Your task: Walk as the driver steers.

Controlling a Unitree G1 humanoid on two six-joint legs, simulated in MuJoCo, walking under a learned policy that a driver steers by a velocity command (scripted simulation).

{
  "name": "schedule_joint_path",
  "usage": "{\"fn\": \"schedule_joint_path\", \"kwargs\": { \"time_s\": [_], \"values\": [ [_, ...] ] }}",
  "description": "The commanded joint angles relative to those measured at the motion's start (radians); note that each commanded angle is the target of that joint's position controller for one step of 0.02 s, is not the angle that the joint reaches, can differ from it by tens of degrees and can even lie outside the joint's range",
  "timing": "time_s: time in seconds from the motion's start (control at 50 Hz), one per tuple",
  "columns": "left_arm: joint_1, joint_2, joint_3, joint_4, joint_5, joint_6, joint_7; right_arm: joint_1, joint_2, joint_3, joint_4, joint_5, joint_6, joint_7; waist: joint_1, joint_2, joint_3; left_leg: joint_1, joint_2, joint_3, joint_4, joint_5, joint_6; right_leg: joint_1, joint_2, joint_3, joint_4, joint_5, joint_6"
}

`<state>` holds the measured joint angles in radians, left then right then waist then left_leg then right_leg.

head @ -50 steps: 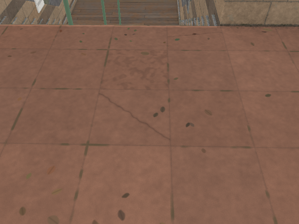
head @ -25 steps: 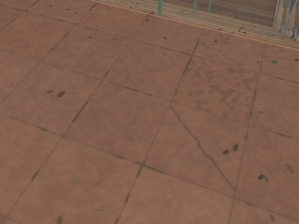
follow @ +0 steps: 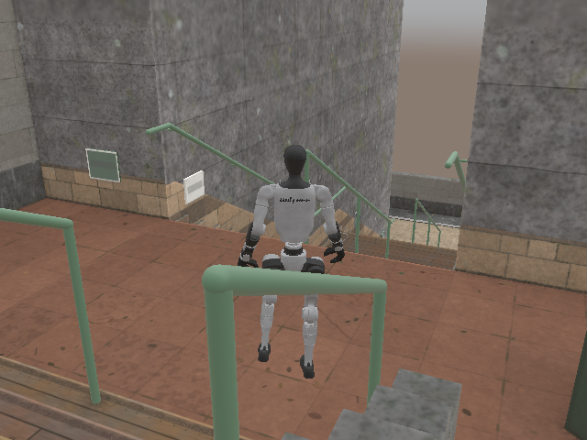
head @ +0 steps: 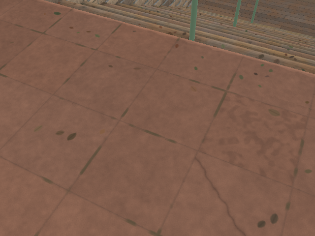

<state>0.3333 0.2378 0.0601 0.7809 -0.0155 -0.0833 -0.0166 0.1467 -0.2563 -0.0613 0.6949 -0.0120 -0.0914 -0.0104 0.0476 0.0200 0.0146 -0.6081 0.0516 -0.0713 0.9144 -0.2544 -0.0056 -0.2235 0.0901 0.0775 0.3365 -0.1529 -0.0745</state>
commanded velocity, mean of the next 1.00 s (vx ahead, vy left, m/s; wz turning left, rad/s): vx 0.33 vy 0.00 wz -0.53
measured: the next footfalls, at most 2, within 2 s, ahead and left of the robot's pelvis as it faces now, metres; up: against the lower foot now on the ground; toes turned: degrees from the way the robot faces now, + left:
left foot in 0.22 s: +0.28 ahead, +0.14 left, +0.00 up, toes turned -12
right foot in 0.68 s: +0.44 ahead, -0.18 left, +0.00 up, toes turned -25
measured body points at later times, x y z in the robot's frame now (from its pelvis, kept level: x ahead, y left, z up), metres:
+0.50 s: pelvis +0.24 +0.03 +0.00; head +0.27 +0.03 +0.45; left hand +0.49 +0.24 -0.09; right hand +0.22 -0.26 -0.11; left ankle +0.24 +0.14 -0.75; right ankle +0.30 -0.15 -0.67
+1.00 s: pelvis +0.37 -0.05 -0.02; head +0.41 -0.09 +0.43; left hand +0.66 +0.10 -0.10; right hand +0.36 -0.38 -0.12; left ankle +0.52 +0.06 -0.70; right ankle +0.40 -0.17 -0.75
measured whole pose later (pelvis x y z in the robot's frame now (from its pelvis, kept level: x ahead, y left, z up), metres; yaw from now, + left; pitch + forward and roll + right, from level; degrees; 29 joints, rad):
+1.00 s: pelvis +0.37 -0.05 -0.02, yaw -34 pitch +3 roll +1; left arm 0.18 0.30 0.07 0.59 0.00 0.03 0.02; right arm 0.09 -0.30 -0.05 0.73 -0.01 0.00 -0.04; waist 0.03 0.01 0.05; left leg -0.59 0.02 -0.11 0.91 -0.33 -0.07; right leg -0.44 0.11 0.12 0.48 -0.09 -0.06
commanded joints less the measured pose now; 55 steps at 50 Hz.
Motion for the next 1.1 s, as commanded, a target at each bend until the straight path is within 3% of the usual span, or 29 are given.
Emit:
{"fn": "schedule_joint_path", "kwargs": {
  "time_s": [0.02, 0.12, 0.16, 0.2, 0.22, 0.24, 0.26, 0.28, 0.3, 0.32, 0.36, 0.44, 0.5, 0.56, 0.6, 0.64, 0.66, 0.68, 0.7, 0.72, 0.74, 0.76, 0.78, 0.8, 0.82, 0.86, 0.9, 1.0, 1.1],
  "values": [
    [-0.048, 0.174, 0.047, -0.077, -0.012, -0.007, 0.017, -0.068, -0.023, 0.002, -0.07, 0.001, -0.015, 0.001, -0.018, -0.105, -0.04, 0.067, -0.03, 0.026, -0.219, 0.171, -0.03, -0.026, -0.203, 0.19, -0.115, 0.241, -0.163],
    [0.047, 0.171, 0.052, -0.057, -0.023, 0.017, 0.025, -0.198, -0.062, -0.009, -0.1, 0.025, -0.029, 0.018, 0.022, -0.118, -0.035, 0.163, -0.075, -0.003, -0.401, 0.262, -0.028, 0.011, -0.219, 0.275, -0.055, 0.092, -0.134],
    [0.045, 0.179, 0.058, -0.065, -0.02, 0.024, 0.03, -0.193, -0.089, -0.021, -0.105, 0.028, -0.04, 0.023, 0.002, -0.132, -0.044, 0.226, -0.078, -0.012, -0.453, 0.212, -0.009, 0.04, -0.23, 0.332, -0.008, 0.05, -0.117],
    [0.02, 0.148, 0.051, -0.082, -0.017, 0.025, 0.031, -0.077, -0.122, -0.042, -0.079, 0.023, -0.048, 0.017, -0.07, -0.136, -0.09, 0.419, -0.05, -0.008, -0.516, 0.191, 0.036, 0.004, -0.179, 0.323, 0.108, 0.075, -0.075],
    [-0.009, 0.098, 0.034, -0.106, -0.007, 0.02, 0.028, 0.063, -0.168, -0.058, -0.063, 0.007, -0.049, 0.007, -0.141, -0.078, -0.191, 0.642, 0.083, -0.115, -0.49, 0.168, 0.094, -0.106, -0.13, 0.257, 0.325, 0.031, -0.037],
    [0.083, 0.034, 0.015, -0.128, -0.016, 0.011, 0.032, 0.178, -0.247, -0.075, -0.046, -0.01, -0.035, -0.001, -0.135, 0.157, -0.31, 0.951, 0.305, -0.433, -0.51, 0.1, 0.23, -0.4, -0.008, 0.103, 0.627, -0.272, 0.027],
    [0.12, 0.1, 0.019, -0.139, -0.029, 0.008, 0.035, 0.221, -0.219, -0.073, -0.018, 0.007, -0.025, 0.007, -0.129, 0.285, -0.317, 0.961, 0.402, -0.678, -0.568, -0.098, 0.3, -0.577, -0.053, 0.071, 0.826, -0.458, 0.046],
    [0.07, 0.162, 0.036, -0.129, -0.03, 0.015, 0.035, 0.181, -0.144, -0.053, -0.029, 0.013, -0.021, 0.007, -0.139, 0.17, -0.2, 0.863, 0.354, -0.583, -0.593, -0.161, 0.269, -0.628, -0.101, 0.086, 0.913, -0.373, 0.057],
    [0.005, 0.167, 0.039, -0.137, -0.018, 0.023, 0.034, 0.136, -0.11, -0.04, -0.033, 0.01, -0.016, 0.007, -0.133, 0.098, -0.116, 0.755, 0.302, -0.439, -0.61, -0.096, 0.23, -0.62, -0.129, 0.056, 0.926, -0.294, 0.065],
    [-0.027, 0.154, 0.04, -0.147, -0.007, 0.026, 0.031, 0.09, -0.091, -0.032, -0.03, 0.005, -0.011, 0.009, -0.108, 0.069, -0.065, 0.657, 0.258, -0.35, -0.641, -0.017, 0.211, -0.595, -0.152, 0.045, 0.896, -0.235, 0.068],
    [-0.04, 0.123, 0.04, -0.16, -0.01, 0.038, 0.02, 0.047, -0.073, -0.024, -0.019, -0.002, -0.013, 0.012, -0.069, 0.092, -0.016, 0.529, 0.209, -0.22, -0.696, 0.102, 0.195, -0.532, -0.189, 0.035, 0.851, -0.178, 0.069],
    [-0.096, 0.089, 0.028, -0.189, -0.005, 0.051, 0.011, 0.053, -0.12, -0.04, 0.024, 0.003, -0.026, 0.011, -0.056, 0.065, -0.002, 0.49, 0.207, -0.067, -0.75, 0.265, 0.212, -0.535, -0.205, 0.02, 0.743, -0.06, 0.093],
    [-0.164, 0.076, 0.018, -0.207, 0.003, 0.046, -0.002, 0.028, -0.15, -0.045, 0.041, 0.008, -0.013, -0.001, -0.062, 0.054, 0.016, 0.467, 0.172, 0.083, -0.711, 0.51, 0.182, -0.461, -0.188, -0.03, 0.543, 0.089, 0.096],
    [-0.237, 0.077, 0.016, -0.233, 0.003, 0.043, -0.024, 0.058, -0.186, -0.051, 0.064, 0.021, 0.004, -0.011, -0.089, 0.061, -0.005, 0.483, 0.167, 0.156, -0.66, 0.578, 0.15, -0.356, -0.156, -0.084, 0.378, 0.185, 0.079],
    [-0.26, 0.102, 0.025, -0.256, 0.001, 0.049, -0.038, 0.065, -0.212, -0.058, 0.071, 0.037, 0.013, -0.014, -0.086, 0.072, -0.018, 0.536, 0.192, 0.163, -0.609, 0.599, 0.134, -0.33, -0.144, -0.093, 0.319, 0.135, 0.054],
    [-0.218, 0.143, 0.045, -0.261, 0.009, 0.055, -0.043, 0.055, -0.237, -0.068, 0.067, 0.053, 0.023, -0.019, -0.051, 0.085, -0.052, 0.575, 0.199, 0.177, -0.491, 0.725, 0.111, -0.248, -0.101, -0.126, 0.262, 0.048, 0.017],
    [-0.128, 0.171, 0.063, -0.24, 0.012, 0.056, -0.042, 0.046, -0.234, -0.068, 0.063, 0.059, 0.028, -0.022, 0.001, 0.065, -0.093, 0.567, 0.174, 0.201, -0.359, 0.753, 0.087, -0.131, -0.065, -0.146, 0.185, 0.088, -0.009],
    [-0.025, 0.223, 0.088, -0.213, 0.014, 0.058, -0.027, 0.08, -0.201, -0.058, 0.063, 0.05, 0.028, -0.022, 0.044, 0.006, -0.151, 0.486, 0.116, 0.229, -0.156, 0.653, 0.044, 0.051, -0.044, -0.13, 0.126, 0.228, -0.044],
    [0.025, 0.317, 0.103, -0.223, 0.015, 0.065, 0.0, 0.135, -0.11, -0.027, 0.03, -0.013, 0.026, -0.013, 0.014, -0.232, -0.241, 0.19, 0.03, 0.242, 0.195, -0.027, -0.019, 0.329, -0.286, 0.174, 0.199, 0.71, -0.135],
    [-0.034, 0.358, 0.091, -0.274, 0.034, 0.056, -0.004, 0.221, -0.106, -0.005, 0.01, -0.012, 0.017, 0.001, -0.039, -0.337, -0.429, -0.064, -0.115, 0.073, 0.487, -0.486, -0.056, 0.529, -0.514, 0.621, 0.13, 0.735, -0.367],
    [-0.045, 0.276, 0.075, -0.29, 0.029, 0.058, -0.012, 0.147, -0.2, -0.027, 0.026, 0.009, 0.02, 0.009, 0.03, -0.152, -0.456, -0.077, -0.052, -0.045, 0.521, -0.384, -0.045, 0.469, -0.449, 0.526, 0.089, 0.578, -0.32],
    [-0.094, 0.24, 0.061, -0.284, 0.019, 0.057, -0.013, 0.08, -0.198, -0.024, 0.004, 0.024, 0.028, 0.007, 0.014, -0.117, -0.339, -0.107, -0.029, -0.024, 0.476, -0.296, -0.035, 0.359, -0.395, 0.409, 0.078, 0.472, -0.268],
    [-0.125, 0.217, 0.056, -0.277, 0.007, 0.062, -0.007, 0.069, -0.176, -0.021, 0.015, 0.014, 0.04, -0.007, -0.017, -0.035, -0.249, -0.101, 0.004, -0.017, 0.402, -0.235, -0.041, 0.232, -0.34, 0.339, 0.06, 0.382, -0.218],
    [-0.158, 0.205, 0.051, -0.28, 0.004, 0.069, -0.001, 0.061, -0.182, -0.023, 0.011, 0.005, 0.054, -0.019, -0.042, -0.048, -0.197, -0.058, 0.02, -0.018, 0.331, -0.199, -0.045, 0.111, -0.31, 0.306, 0.036, 0.338, -0.198],
    [-0.184, 0.211, 0.05, -0.285, 0.015, 0.074, 0.003, 0.073, -0.181, -0.025, 0.014, 0.005, 0.067, -0.02, -0.071, -0.075, -0.174, 0.013, 0.015, -0.01, 0.296, -0.174, -0.045, 0.007, -0.282, 0.283, 0.012, 0.314, -0.187],
    [-0.206, 0.219, 0.055, -0.287, 0.029, 0.075, 0.011, 0.09, -0.154, -0.019, 0.021, 0.0, 0.076, -0.027, -0.086, -0.104, -0.175, 0.067, -0.011, 0.006, 0.218, -0.146, -0.056, -0.069, -0.255, 0.257, 0.001, 0.34, -0.189],
    [-0.196, 0.225, 0.058, -0.279, 0.024, 0.078, 0.024, 0.068, -0.137, -0.013, 0.016, -0.002, 0.079, -0.033, -0.078, -0.106, -0.188, 0.071, -0.026, -0.004, 0.132, -0.119, -0.068, -0.076, -0.245, 0.264, 0.005, 0.302, -0.187],
    [-0.203, 0.224, 0.06, -0.281, 0.016, 0.104, 0.046, -0.012, -0.123, -0.007, -0.01, 0.006, 0.086, -0.026, -0.05, -0.151, -0.159, 0.118, -0.053, -0.027, -0.052, -0.041, -0.068, -0.121, -0.207, 0.329, -0.016, -0.065, -0.146],
    [-0.182, 0.216, 0.06, -0.276, 0.008, 0.121, 0.042, -0.001, -0.129, -0.016, -0.021, 0.016, 0.065, -0.006, -0.047, -0.193, -0.141, 0.239, -0.085, -0.014, -0.305, -0.049, -0.029, -0.078, -0.197, 0.421, 0.031, -0.066, -0.119]
  ]
}}
Velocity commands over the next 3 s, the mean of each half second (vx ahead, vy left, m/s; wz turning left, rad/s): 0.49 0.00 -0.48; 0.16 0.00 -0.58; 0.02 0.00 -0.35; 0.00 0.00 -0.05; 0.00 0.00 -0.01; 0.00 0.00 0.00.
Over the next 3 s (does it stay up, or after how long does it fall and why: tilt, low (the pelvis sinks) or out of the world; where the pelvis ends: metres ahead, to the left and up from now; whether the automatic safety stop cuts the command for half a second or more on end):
stays up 0.40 -0.04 -0.01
